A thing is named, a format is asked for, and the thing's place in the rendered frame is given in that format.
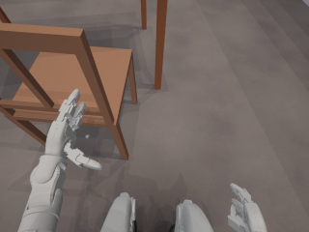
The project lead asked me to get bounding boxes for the chair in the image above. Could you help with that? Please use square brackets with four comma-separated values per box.
[0, 22, 138, 160]

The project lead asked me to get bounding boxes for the robot shin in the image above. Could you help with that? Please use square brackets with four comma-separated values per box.
[120, 192, 134, 232]
[174, 199, 192, 232]

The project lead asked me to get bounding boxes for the left robot hand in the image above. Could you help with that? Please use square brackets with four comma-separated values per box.
[44, 89, 102, 170]

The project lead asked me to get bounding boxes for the right robot shin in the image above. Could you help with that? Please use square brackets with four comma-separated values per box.
[174, 199, 192, 232]

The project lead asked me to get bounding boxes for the left robot shin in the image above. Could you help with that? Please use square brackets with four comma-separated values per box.
[120, 192, 134, 232]

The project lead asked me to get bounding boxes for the left robot forearm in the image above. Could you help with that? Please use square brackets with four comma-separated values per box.
[17, 154, 68, 232]

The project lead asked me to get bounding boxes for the right robot hand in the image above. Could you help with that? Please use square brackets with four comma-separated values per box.
[227, 183, 267, 232]

